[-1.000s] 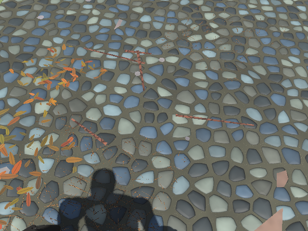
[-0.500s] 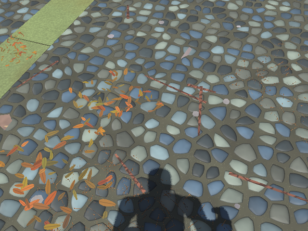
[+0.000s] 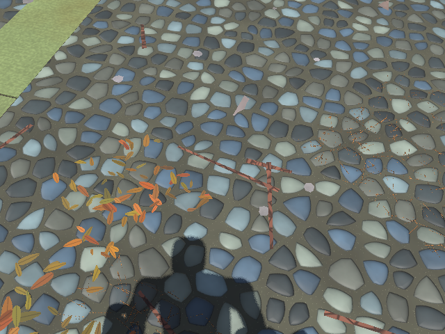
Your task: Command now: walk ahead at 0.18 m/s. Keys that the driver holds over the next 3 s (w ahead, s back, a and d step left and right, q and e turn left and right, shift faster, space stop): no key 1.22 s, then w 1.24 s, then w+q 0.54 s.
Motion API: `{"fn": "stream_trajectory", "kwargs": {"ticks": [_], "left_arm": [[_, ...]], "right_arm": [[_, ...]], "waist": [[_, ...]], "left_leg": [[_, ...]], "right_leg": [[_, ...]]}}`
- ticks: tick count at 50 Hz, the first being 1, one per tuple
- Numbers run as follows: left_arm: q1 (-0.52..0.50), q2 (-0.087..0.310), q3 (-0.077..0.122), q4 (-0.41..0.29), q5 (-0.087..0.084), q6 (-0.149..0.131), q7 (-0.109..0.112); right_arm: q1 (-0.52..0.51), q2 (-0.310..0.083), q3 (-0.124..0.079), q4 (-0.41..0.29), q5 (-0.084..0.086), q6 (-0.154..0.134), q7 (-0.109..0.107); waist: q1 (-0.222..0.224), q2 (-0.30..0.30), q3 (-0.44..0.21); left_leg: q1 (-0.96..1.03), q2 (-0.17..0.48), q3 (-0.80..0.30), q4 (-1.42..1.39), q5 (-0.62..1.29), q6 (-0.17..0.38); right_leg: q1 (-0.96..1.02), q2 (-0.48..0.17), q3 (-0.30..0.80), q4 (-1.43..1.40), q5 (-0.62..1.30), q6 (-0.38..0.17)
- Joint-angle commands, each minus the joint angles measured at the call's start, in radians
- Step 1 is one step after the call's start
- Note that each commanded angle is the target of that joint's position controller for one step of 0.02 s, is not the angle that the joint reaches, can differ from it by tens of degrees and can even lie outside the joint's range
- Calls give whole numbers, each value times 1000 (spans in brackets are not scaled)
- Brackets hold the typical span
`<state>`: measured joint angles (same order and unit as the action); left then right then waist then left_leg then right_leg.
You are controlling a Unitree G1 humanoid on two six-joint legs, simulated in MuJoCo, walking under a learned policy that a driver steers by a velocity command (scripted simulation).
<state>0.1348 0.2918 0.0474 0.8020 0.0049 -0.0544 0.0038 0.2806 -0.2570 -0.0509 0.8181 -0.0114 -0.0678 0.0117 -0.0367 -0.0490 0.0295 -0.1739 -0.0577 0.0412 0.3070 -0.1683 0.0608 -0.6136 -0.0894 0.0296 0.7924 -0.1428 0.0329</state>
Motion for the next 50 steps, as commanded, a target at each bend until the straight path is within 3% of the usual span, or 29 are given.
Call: {"fn": "stream_trajectory", "kwargs": {"ticks": [1,4,6,7,8,9,10,11,13,15,20,27,33,50], "left_arm": [[31,40,5,-34,-1,0,-4],[-10,64,12,-51,5,-1,-9],[33,76,20,-35,14,-5,-10],[50,125,32,-31,21,-7,-3],[40,172,39,-41,27,-2,5],[45,95,23,-31,22,13,8],[37,41,8,-28,9,24,5],[10,34,4,-23,8,31,0],[-77,58,9,-40,6,37,-12],[-82,66,14,-36,2,30,-18],[-57,52,17,14,-2,22,-2],[-85,39,22,60,-4,45,7],[-87,37,25,102,-4,58,19],[-61,23,21,203,-6,68,31]], "right_arm": [[-47,-156,-32,-46,4,-7,-11],[-43,-158,-30,-14,12,6,-13],[-55,-139,-23,-1,25,14,-17],[-4,-116,-16,10,11,10,-18],[104,-86,-7,25,-13,-1,-16],[141,-49,6,48,-11,2,-23],[90,-72,4,42,-5,18,-28],[61,-80,1,37,4,37,-34],[48,-98,-3,50,1,76,-41],[39,-125,-10,70,1,90,-46],[24,-98,-7,109,4,75,-48],[30,-78,-4,161,5,80,-52],[43,-69,3,196,4,67,-53],[114,-20,20,257,3,49,-55]], "waist": [[32,132,-111],[28,134,-99],[63,113,-111],[48,55,-138],[-18,-49,-202],[-8,-128,-257],[12,-116,-241],[6,-103,-217],[-15,-65,-138],[5,-20,-95],[21,34,-134],[20,48,-65],[25,49,-27],[32,53,13]], "left_leg": [[-12,239,-77,-42,630,145],[39,264,-114,17,559,134],[40,227,-119,105,438,89],[12,171,-98,166,332,39],[-97,102,-68,232,83,-11],[-150,78,-50,282,-145,-56],[-157,79,-58,288,-231,-74],[-151,87,-64,266,-223,-76],[-79,93,-66,165,-133,-64],[-63,95,-64,145,-102,-50],[-44,105,-68,137,27,-52],[-70,101,-59,121,-43,-48],[-111,105,-61,97,-108,-44],[-138,98,-51,64,-165,-43]], "right_leg": [[188,27,-10,-129,139,-4],[203,40,-1,-211,91,-32],[313,56,-14,-354,199,-65],[422,-6,46,-371,517,-91],[596,-116,135,-297,772,-163],[650,-176,204,-286,743,-255],[610,-181,240,-318,614,-275],[560,-166,246,-345,455,-260],[416,-92,181,-370,197,-186],[377,-27,105,-350,158,-132],[473,-2,61,-272,366,-138],[448,20,43,-287,221,-130],[457,37,32,-299,132,-110],[460,51,29,-325,58,-94]]}}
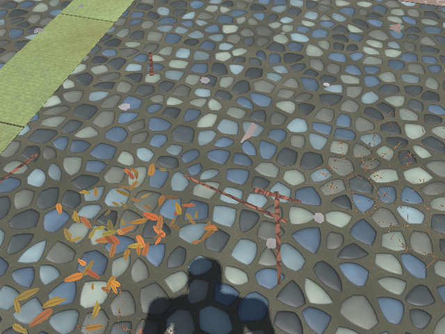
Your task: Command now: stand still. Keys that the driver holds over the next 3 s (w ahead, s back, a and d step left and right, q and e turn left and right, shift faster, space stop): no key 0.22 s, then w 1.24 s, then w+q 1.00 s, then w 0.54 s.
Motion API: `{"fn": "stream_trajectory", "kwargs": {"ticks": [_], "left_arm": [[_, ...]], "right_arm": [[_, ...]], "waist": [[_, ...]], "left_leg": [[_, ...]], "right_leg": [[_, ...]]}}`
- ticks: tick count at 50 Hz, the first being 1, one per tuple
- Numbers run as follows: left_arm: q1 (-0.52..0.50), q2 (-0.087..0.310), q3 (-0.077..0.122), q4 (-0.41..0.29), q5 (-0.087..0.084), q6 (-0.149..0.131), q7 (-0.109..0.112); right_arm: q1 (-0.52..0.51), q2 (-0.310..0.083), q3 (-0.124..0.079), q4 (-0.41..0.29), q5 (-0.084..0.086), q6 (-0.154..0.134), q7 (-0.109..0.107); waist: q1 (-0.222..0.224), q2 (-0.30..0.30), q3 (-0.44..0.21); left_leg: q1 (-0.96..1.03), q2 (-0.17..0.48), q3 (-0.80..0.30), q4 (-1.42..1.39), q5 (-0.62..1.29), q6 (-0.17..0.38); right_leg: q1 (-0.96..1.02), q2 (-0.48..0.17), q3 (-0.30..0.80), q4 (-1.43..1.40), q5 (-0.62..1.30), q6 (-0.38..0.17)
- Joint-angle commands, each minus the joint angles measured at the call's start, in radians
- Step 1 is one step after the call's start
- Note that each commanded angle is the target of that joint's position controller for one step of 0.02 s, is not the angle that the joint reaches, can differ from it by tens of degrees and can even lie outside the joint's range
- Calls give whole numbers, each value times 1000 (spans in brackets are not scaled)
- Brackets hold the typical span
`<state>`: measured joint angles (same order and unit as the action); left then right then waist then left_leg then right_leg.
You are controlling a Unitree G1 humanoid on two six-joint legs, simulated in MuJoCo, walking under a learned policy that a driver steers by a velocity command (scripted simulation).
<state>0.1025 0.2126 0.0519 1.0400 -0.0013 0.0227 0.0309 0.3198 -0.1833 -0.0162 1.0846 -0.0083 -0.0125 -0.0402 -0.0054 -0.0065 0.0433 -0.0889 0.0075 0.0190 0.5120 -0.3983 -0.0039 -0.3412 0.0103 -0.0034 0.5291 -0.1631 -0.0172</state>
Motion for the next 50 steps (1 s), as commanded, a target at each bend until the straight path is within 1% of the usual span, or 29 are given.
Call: {"fn": "stream_trajectory", "kwargs": {"ticks": [1,11,12,14,15,16,17,18,19,20,21,22,23,24,25,26,27,28,29,30,31,34,38,42,45,47,48,49,50], "left_arm": [[-26,101,15,-31,0,-9,4],[-6,92,10,3,-2,-8,7],[12,83,8,15,-2,-7,7],[17,98,15,20,-10,-9,7],[-10,99,16,9,-11,-18,4],[-52,89,15,-10,-16,-35,-4],[-83,81,13,-26,-22,-53,-14],[-95,80,13,-35,-23,-70,-23],[-91,79,14,-38,-26,-85,-31],[-81,73,13,-41,-32,-97,-38],[-45,67,14,-32,-38,-106,-44],[38,70,22,0,-40,-110,-47],[156,101,42,43,-36,-109,-46],[304,174,68,74,-31,-112,-44],[447,260,82,89,-29,-113,-48],[389,179,45,87,-13,-126,-51],[297,136,27,57,-11,-136,-51],[236,105,13,35,-7,-140,-54],[202,96,4,23,-5,-141,-58],[196,81,-4,21,0,-139,-58],[213,79,-8,24,2,-134,-54],[273,122,-7,34,3,-127,-33],[293,152,-1,18,5,-117,-15],[353,156,7,28,-11,-111,-13],[357,165,17,31,-17,-102,-12],[329,190,27,20,-14,-94,-13],[311,190,27,14,-9,-86,-13],[305,169,16,2,-2,-81,-13],[406,62,-14,-21,8,-90,-23]], "right_arm": [[79,-91,-14,-7,0,-7,-3],[116,-74,-11,8,2,-10,-3],[138,-68,-10,18,2,-9,-4],[133,-108,-22,5,11,-6,-9],[143,-126,-28,-5,16,-9,-11],[165,-156,-39,-8,22,-17,-12],[149,-194,-53,-14,29,-28,-13],[135,-197,-58,-18,29,-39,-12],[135,-179,-56,-20,26,-49,-10],[133,-166,-56,-22,29,-55,-4],[116,-160,-54,-27,35,-55,2],[87,-161,-53,-38,36,-54,8],[74,-168,-53,-48,31,-56,12],[39,-142,-44,-72,33,-63,15],[47,-74,-27,-111,29,-81,12],[2,-95,-36,-131,46,-98,17],[-24,-113,-41,-143,65,-107,26],[-36,-118,-45,-141,63,-112,30],[-42,-121,-54,-141,54,-112,29],[-41,-135,-65,-139,44,-105,29],[-32,-130,-69,-136,42,-96,32],[-109,-100,-68,-165,33,-76,34],[-289,-82,-53,-231,30,-77,42],[-402,-91,-43,-267,37,-83,64],[-430,-114,-44,-292,40,-90,81],[-348,-159,-63,-281,39,-94,85],[-212,-195,-85,-243,39,-93,82],[-24,-244,-110,-188,40,-89,74],[131,-351,-133,-155,13,-87,67]], "waist": [[1,11,0],[3,13,3],[1,19,-15],[-3,62,36],[-18,84,72],[-38,128,111],[-40,175,161],[-38,179,189],[-32,170,196],[-22,163,195],[4,149,181],[46,136,146],[91,119,79],[153,-24,9],[177,-288,-106],[132,-210,-92],[94,-143,-10],[66,-75,10],[44,-44,37],[28,-50,35],[21,-61,30],[24,-40,51],[56,-50,76],[80,-52,101],[60,-61,98],[-2,-93,27],[-77,-101,-57],[-157,-89,-172],[-131,130,-352]], "left_leg": [[-223,33,-28,-141,66,22],[-219,29,-22,-144,88,22],[-213,27,-21,-160,-5,28],[-235,52,-71,-191,-239,78],[-228,94,-132,-230,-339,114],[-191,170,-234,-294,-400,159],[-158,268,-340,-346,-392,203],[-124,321,-382,-350,-324,227],[-73,330,-373,-331,-225,228],[-42,317,-337,-301,-133,214],[-58,284,-279,-265,-70,189],[-133,231,-207,-208,16,158],[-207,176,-149,-98,221,135],[-335,76,-32,196,383,75],[-548,-57,29,581,51,7],[-639,-34,-117,773,-123,31],[-694,22,-133,837,-63,65],[-683,71,-122,807,32,91],[-669,105,-105,739,107,98],[-619,126,-92,684,150,97],[-592,130,-78,647,174,88],[-636,136,-42,525,237,40],[-634,115,-18,253,384,6],[-588,85,3,109,447,17],[-562,72,-4,42,396,56],[-410,25,27,30,336,90],[-236,-14,55,33,317,114],[34,6,23,54,304,148],[433,275,-391,22,154,282]], "right_leg": [[188,-48,62,-62,78,-44],[188,-46,63,-62,93,-45],[194,-33,50,-61,-17,-44],[110,17,-2,-4,-308,-38],[31,32,-20,41,-370,-35],[-59,43,-51,117,-325,-28],[-145,20,-64,204,-229,-30],[-209,-22,-39,251,-210,-39],[-256,-44,-30,263,-236,-49],[-254,-52,-36,218,-261,-56],[-166,-42,-59,121,-242,-62],[18,0,-101,29,-181,-62],[219,42,-107,14,-110,-64],[393,-87,129,-94,-163,-130],[572,-333,612,-299,-271,-281],[530,-398,746,-359,-304,-299],[454,-386,624,-346,-288,-271],[397,-338,492,-354,-253,-232],[346,-300,389,-368,-179,-203],[308,-257,300,-382,-107,-177],[292,-234,246,-393,-53,-169],[281,-229,177,-426,67,-186],[256,-217,108,-451,112,-181],[295,-235,62,-443,125,-172],[388,-274,49,-389,199,-154],[425,-279,30,-269,484,-132],[406,-248,-3,-104,649,-111],[278,-196,-37,137,618,-75],[-87,-65,-64,549,222,-18]]}}
Over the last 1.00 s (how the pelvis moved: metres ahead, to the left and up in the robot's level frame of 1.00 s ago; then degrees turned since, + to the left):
0.08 -0.03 -0.02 -1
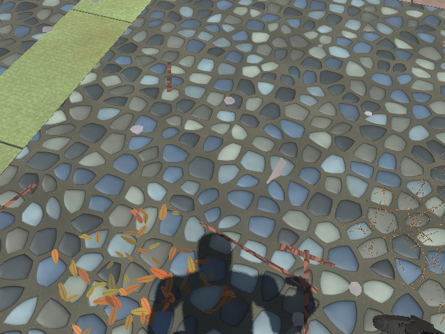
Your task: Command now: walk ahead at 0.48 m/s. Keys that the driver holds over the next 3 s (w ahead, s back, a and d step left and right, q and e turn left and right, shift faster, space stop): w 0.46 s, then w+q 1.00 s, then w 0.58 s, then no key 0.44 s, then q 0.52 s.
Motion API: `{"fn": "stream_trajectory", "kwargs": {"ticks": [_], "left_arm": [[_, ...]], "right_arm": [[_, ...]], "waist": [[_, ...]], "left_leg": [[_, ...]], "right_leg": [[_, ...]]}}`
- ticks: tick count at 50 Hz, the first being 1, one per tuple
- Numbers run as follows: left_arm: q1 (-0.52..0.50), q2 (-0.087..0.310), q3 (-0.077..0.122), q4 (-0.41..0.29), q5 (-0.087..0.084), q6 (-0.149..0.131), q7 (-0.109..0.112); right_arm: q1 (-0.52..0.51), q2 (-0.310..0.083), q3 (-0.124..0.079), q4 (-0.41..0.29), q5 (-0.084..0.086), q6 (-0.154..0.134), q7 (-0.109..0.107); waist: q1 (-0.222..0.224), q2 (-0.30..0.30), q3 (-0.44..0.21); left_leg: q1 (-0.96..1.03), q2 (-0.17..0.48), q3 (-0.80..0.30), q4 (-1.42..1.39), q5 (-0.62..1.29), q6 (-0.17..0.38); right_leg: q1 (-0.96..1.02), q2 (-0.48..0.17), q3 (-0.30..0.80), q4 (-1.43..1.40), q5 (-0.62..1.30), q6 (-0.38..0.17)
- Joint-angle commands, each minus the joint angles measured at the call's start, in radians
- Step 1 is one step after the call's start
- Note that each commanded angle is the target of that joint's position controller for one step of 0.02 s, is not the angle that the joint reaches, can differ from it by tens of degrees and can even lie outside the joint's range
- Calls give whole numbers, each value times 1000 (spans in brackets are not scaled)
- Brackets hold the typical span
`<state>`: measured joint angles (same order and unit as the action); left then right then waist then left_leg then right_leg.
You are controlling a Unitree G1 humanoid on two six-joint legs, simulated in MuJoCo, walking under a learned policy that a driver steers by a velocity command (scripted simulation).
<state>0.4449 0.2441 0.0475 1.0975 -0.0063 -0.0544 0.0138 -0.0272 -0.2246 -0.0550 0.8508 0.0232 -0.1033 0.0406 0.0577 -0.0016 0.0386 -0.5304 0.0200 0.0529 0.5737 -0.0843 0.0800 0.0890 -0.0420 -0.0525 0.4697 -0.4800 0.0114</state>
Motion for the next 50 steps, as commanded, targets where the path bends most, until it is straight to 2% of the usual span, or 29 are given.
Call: {"fn": "stream_trajectory", "kwargs": {"ticks": [1,2,3,4,5,6,8,10,13,17,22,24,25,26,27,28,29,30,31,32,33,34,35,37,39,43,45,48,50], "left_arm": [[79,-14,-26,-70,-9,-44,-13],[-25,84,0,-99,-38,-68,-17],[-116,117,6,-131,-51,-79,-15],[-153,118,11,-136,-39,-79,-6],[-144,113,21,-131,-23,-66,2],[-115,90,21,-125,-18,-49,2],[-103,59,20,-123,-17,-28,4],[-179,74,26,-153,-10,-19,6],[-294,76,31,-192,1,-24,2],[-438,52,19,-230,-5,-35,-15],[-558,55,7,-283,-14,-46,-44],[-551,77,12,-295,-16,-53,-54],[-509,98,21,-289,-16,-57,-54],[-414,127,37,-266,-14,-61,-52],[-231,181,65,-212,-12,-64,-44],[-36,266,86,-179,6,-63,-31],[-1,298,90,-156,8,-56,-37],[-24,192,61,-169,4,-57,-36],[-111,149,48,-183,2,-60,-30],[-193,124,38,-198,6,-64,-31],[-239,95,31,-198,11,-67,-33],[-258,76,26,-192,23,-71,-33],[-263,66,26,-185,25,-71,-33],[-255,87,33,-171,22,-75,-25],[-239,110,41,-164,25,-73,-13],[-218,132,47,-162,25,-63,6],[-188,146,50,-160,18,-57,12],[-128,161,57,-146,6,-38,16],[-119,175,64,-145,-3,-23,16]], "right_arm": [[500,-277,-79,90,-16,6,-9],[410,-208,-55,81,-8,-1,-5],[315,-161,-41,58,-10,-5,-7],[233,-131,-29,47,-19,-11,-4],[191,-101,-21,45,-29,-18,-1],[180,-85,-16,51,-35,-19,3],[214,-95,-16,73,-30,-21,-2],[254,-131,-22,86,-31,-22,-17],[314,-144,-23,101,-27,-14,-38],[384,-156,-22,119,-16,-7,-49],[465,-166,-30,158,-9,18,-53],[463,-175,-37,161,-6,29,-56],[447,-184,-40,157,-5,33,-56],[420,-191,-41,149,-4,38,-56],[401,-169,-31,136,-8,41,-54],[409,-129,-12,105,-27,38,-52],[550,12,22,112,-11,17,-43],[471,-115,-8,122,17,1,-43],[380,-160,-23,89,34,-7,-45],[339,-152,-24,82,30,-5,-54],[324,-138,-33,82,17,3,-60],[351,-115,-36,86,16,18,-58],[367,-89,-36,89,18,32,-55],[350,-67,-37,74,19,54,-55],[298,-70,-40,46,9,64,-54],[195,-63,-36,2,1,57,-34],[115,-51,-27,-29,-4,54,-21],[22,-44,-17,-78,-2,54,-1],[-2,-53,-18,-108,1,56,13]], "waist": [[-178,267,-465],[-172,202,-318],[-148,141,-198],[-110,57,-121],[-70,62,-93],[-43,79,-81],[-26,78,-53],[-32,56,-12],[-59,44,12],[-105,49,34],[-136,49,67],[-114,62,54],[-84,78,28],[-26,94,-30],[56,83,-143],[107,-34,-316],[26,-306,-452],[66,-187,-392],[51,-150,-246],[17,-70,-170],[-10,-58,-111],[-42,-86,-93],[-56,-95,-78],[-71,-81,-38],[-69,-58,-10],[-51,-46,17],[-22,-33,40],[9,-22,70],[2,-37,70]], "left_leg": [[968,391,-847,-280,-337,277],[857,351,-761,-314,-386,214],[702,318,-598,-321,-316,173],[531,282,-467,-349,-194,154],[421,242,-376,-372,-118,135],[355,217,-324,-398,-95,131],[297,199,-260,-442,-55,149],[300,201,-230,-475,-21,162],[358,191,-188,-486,26,149],[395,163,-115,-490,43,118],[576,225,-111,-417,102,113],[622,249,-128,-361,199,100],[625,247,-135,-312,321,90],[610,225,-124,-208,491,76],[522,166,-91,-9,534,47],[289,89,-46,321,222,9],[-82,-82,-83,639,-473,-45],[-169,-33,-211,749,-489,-29],[-225,15,-186,760,-396,-17],[-183,67,-164,724,-301,-19],[-142,97,-161,674,-241,-20],[-78,122,-170,645,-201,-18],[-53,129,-166,627,-185,-17],[-83,139,-159,593,-152,-22],[-150,141,-169,533,-76,-36],[-178,126,-130,310,101,-48],[-172,116,-79,217,143,-44],[-209,101,-34,126,113,-26],[-198,80,-2,91,39,-4]], "right_leg": [[-703,111,115,847,-63,-30],[-813,45,183,937,-38,-58],[-836,-11,148,925,44,-78],[-787,-63,129,856,137,-80],[-716,-101,134,787,191,-83],[-659,-116,137,753,214,-83],[-645,-125,122,692,231,-74],[-725,-133,117,598,312,-53],[-812,-126,109,415,474,-27],[-766,-78,58,191,621,-22],[-808,-54,56,67,542,-46],[-759,-37,52,35,462,-69],[-679,-14,40,23,423,-80],[-534,23,11,6,408,-97],[-271,24,13,16,435,-127],[66,-187,241,50,431,-191],[362,-401,703,-85,234,-328],[298,-364,709,-150,145,-280],[162,-339,540,-168,190,-229],[9,-307,424,-201,281,-207],[-106,-274,329,-240,332,-192],[-179,-247,255,-271,358,-178],[-214,-230,205,-296,372,-176],[-252,-227,121,-330,435,-184],[-246,-230,63,-348,483,-190],[-207,-207,-56,-360,533,-171],[-178,-212,-100,-364,541,-164],[-65,-243,-140,-326,593,-159],[1,-263,-163,-271,704,-147]]}}
Over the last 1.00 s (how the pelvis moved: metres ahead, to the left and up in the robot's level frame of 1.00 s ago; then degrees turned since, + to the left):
0.30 0.03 -0.02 0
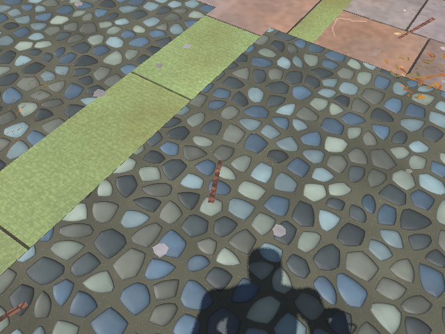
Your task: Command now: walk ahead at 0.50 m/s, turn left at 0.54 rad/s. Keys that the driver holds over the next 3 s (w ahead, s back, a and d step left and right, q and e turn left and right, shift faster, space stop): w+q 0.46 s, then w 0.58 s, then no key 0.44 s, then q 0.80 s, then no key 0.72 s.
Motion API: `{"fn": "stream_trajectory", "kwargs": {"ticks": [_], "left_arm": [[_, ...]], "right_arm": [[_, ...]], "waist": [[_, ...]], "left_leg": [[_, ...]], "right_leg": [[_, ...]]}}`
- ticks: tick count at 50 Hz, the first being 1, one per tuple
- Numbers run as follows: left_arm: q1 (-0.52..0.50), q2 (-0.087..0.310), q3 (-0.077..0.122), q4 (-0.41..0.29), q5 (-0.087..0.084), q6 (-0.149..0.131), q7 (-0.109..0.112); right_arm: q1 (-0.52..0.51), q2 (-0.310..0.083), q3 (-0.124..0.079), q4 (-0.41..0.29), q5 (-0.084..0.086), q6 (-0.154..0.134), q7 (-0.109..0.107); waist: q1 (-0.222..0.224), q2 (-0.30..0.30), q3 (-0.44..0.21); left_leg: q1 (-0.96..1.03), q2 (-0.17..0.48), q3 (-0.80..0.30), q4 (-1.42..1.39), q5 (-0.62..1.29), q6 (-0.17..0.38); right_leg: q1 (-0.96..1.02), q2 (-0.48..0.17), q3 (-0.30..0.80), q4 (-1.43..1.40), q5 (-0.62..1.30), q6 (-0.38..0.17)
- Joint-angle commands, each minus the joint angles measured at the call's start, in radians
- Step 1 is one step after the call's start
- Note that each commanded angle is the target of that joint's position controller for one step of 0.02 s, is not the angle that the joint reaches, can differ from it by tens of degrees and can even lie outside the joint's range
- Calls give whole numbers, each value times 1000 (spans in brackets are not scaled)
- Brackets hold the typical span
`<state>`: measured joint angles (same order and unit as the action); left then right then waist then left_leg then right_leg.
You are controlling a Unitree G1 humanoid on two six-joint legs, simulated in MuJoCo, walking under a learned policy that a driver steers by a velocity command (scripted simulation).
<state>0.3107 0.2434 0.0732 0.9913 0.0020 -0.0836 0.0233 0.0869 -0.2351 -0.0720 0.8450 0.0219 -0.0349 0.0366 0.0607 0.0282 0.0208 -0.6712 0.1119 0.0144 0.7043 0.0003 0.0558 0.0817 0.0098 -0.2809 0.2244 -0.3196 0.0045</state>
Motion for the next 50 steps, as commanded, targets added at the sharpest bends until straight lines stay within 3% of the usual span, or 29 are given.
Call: {"fn": "stream_trajectory", "kwargs": {"ticks": [1,3,4,5,6,7,8,9,10,11,13,16,21,26,28,29,30,31,32,33,34,35,36,37,39,41,44,47,50], "left_arm": [[1,190,42,-46,-15,13,8],[-28,222,51,-62,-22,27,13],[-52,231,51,-70,-25,35,14],[-55,223,46,-82,-21,33,15],[17,78,7,-128,21,14,4],[-14,79,-7,-170,-12,-37,-12],[-146,142,9,-200,-55,-68,-24],[-172,137,6,-206,-57,-83,-25],[-163,141,11,-186,-30,-82,-16],[-141,158,24,-178,-13,-69,-12],[-125,149,29,-185,-2,-39,-13],[-214,114,19,-222,14,-20,-7],[-385,83,2,-279,0,-29,-23],[-422,123,6,-309,-7,-52,-50],[-370,141,12,-300,-6,-64,-55],[-284,162,23,-276,0,-69,-52],[-150,200,37,-251,15,-73,-48],[15,275,57,-229,29,-71,-43],[84,275,63,-181,10,-58,-57],[56,188,40,-191,-20,-52,-57],[-13,147,27,-205,-19,-41,-53],[-68,136,18,-213,-6,-32,-51],[-95,117,9,-215,4,-31,-51],[-104,108,3,-213,10,-33,-50],[-87,116,4,-198,1,-38,-49],[-64,154,13,-184,-5,-38,-42],[-33,178,18,-171,-14,-27,-34],[25,191,18,-149,-24,-17,-32],[76,196,17,-125,-28,-2,-32]], "right_arm": [[-107,-57,-7,-113,3,-11,23],[-11,-106,-32,-111,7,-7,27],[121,-150,-57,-84,11,-7,23],[284,-223,-95,-41,11,-3,5],[319,-336,-118,-26,12,1,-13],[334,-324,-101,-63,-2,-15,-7],[323,-245,-78,-60,-14,-27,-3],[270,-203,-67,-65,-9,-38,-5],[183,-164,-55,-85,-5,-43,-5],[127,-135,-44,-104,-11,-45,-8],[114,-140,-41,-116,-13,-47,-17],[167,-188,-52,-109,-7,-49,-40],[238,-188,-52,-97,-1,-36,-52],[299,-168,-45,-71,-1,-25,-59],[300,-172,-45,-68,-7,-18,-63],[282,-164,-40,-76,-8,-16,-62],[260,-134,-27,-92,-14,-19,-56],[333,-90,-11,-109,-16,-27,-56],[442,-72,1,-95,7,-38,-53],[366,-160,-14,-92,18,-42,-51],[252,-184,-19,-115,13,-43,-49],[187,-173,-17,-134,-1,-47,-49],[168,-161,-20,-141,-12,-47,-47],[185,-144,-20,-141,-12,-45,-45],[199,-107,-11,-140,-10,-40,-43],[142,-90,-1,-165,-18,-40,-45],[48,-70,12,-188,-18,-46,-38],[-45,-66,18,-208,-9,-51,-26],[-118,-79,17,-238,0,-56,-11]], "waist": [[-20,-82,70],[-92,-125,-10],[-169,-122,-78],[-246,-72,-164],[-155,198,-228],[-147,184,-393],[-189,83,-294],[-158,39,-192],[-106,-33,-126],[-66,-23,-104],[-35,-16,-84],[-52,-11,-43],[-123,51,-11],[-140,76,-15],[-110,108,-21],[-63,111,-60],[2,87,-172],[21,-82,-332],[-5,-345,-390],[20,-221,-257],[25,-125,-128],[2,-72,-55],[-25,-69,-20],[-49,-95,-24],[-61,-121,-34],[-53,-108,-24],[-24,-98,-16],[13,-100,1],[29,-107,23]], "left_leg": [[-11,-38,63,-50,-92,36],[156,-114,119,-43,-194,77],[333,-158,133,-92,-175,108],[618,-160,57,-151,-131,151],[945,90,-408,-181,-161,283],[1095,234,-875,-384,-336,415],[1054,212,-769,-433,-290,345],[922,174,-622,-422,-216,305],[757,129,-503,-423,-115,271],[637,98,-428,-436,-23,254],[528,68,-374,-471,48,250],[459,33,-299,-492,118,241],[424,-29,-259,-470,-21,166],[577,40,-358,-360,-40,151],[622,59,-382,-304,69,139],[624,24,-363,-225,205,120],[557,-25,-320,-46,238,90],[286,-137,-223,283,4,23],[24,-217,-190,522,-582,-22],[-95,-158,-231,616,-555,-19],[-119,-117,-194,615,-464,-16],[-94,-80,-155,566,-395,-13],[-60,-44,-141,503,-347,-13],[-9,-21,-131,462,-322,-13],[16,-4,-103,387,-309,-25],[-12,10,-82,281,-247,-44],[18,1,-54,78,-76,-56],[80,-34,-23,-73,40,-59],[77,-52,-21,-147,18,-42]], "right_leg": [[25,-318,50,23,689,-130],[39,-316,28,204,1012,-108],[-3,-293,13,384,1061,-86],[-175,-252,8,648,882,-41],[-598,-98,40,1014,13,18],[-805,36,296,1210,-298,26],[-919,-21,369,1221,-217,-6],[-926,-67,364,1148,-126,-30],[-851,-109,365,1058,-63,-29],[-764,-137,371,986,-26,-22],[-689,-147,362,898,5,3],[-709,-122,333,719,134,47],[-630,-42,315,366,418,47],[-620,-29,335,256,372,9],[-560,-18,313,236,287,-25],[-441,1,288,198,289,-55],[-219,-72,349,239,323,-110],[143,-268,641,256,291,-230],[306,-410,1023,121,81,-336],[235,-390,1008,84,-124,-298],[89,-348,857,63,-117,-255],[-49,-309,757,33,-26,-238],[-135,-274,688,7,68,-230],[-185,-249,639,-14,133,-225],[-217,-232,569,-46,232,-237],[-222,-235,516,-73,319,-249],[-223,-202,421,-87,373,-221],[-214,-188,372,-77,366,-199],[-135,-231,389,-44,366,-189]]}}
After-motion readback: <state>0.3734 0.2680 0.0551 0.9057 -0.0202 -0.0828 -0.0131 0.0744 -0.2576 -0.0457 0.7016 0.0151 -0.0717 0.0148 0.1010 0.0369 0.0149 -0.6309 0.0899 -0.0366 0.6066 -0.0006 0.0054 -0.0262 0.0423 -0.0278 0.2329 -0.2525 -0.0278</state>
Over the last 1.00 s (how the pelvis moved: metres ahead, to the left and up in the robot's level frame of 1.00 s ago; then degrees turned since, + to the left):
0.56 -0.01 0.02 14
